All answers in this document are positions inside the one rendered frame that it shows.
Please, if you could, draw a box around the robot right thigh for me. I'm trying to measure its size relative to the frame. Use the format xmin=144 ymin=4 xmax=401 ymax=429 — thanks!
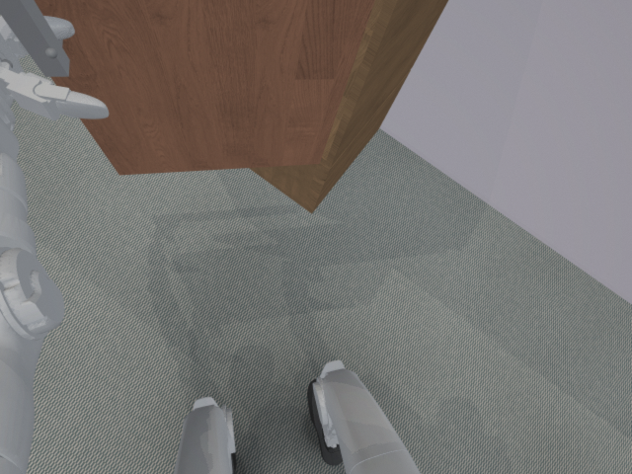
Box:
xmin=313 ymin=368 xmax=421 ymax=474

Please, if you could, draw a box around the right robot foot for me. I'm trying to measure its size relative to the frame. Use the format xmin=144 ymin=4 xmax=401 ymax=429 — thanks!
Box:
xmin=307 ymin=379 xmax=343 ymax=466

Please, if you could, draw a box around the left robot forearm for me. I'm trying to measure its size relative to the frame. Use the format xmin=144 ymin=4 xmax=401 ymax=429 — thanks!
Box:
xmin=0 ymin=96 xmax=37 ymax=257

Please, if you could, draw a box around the handle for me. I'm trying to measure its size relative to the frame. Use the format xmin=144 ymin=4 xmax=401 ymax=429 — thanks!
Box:
xmin=0 ymin=0 xmax=70 ymax=77

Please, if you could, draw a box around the cupboard door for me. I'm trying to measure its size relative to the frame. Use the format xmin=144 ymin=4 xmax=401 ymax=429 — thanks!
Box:
xmin=35 ymin=0 xmax=375 ymax=175

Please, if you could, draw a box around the robot left hand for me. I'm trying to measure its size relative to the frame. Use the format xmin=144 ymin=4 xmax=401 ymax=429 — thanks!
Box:
xmin=0 ymin=16 xmax=109 ymax=120

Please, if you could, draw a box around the left robot upper arm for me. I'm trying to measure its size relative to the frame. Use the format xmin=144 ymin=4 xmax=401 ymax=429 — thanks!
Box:
xmin=0 ymin=247 xmax=65 ymax=474

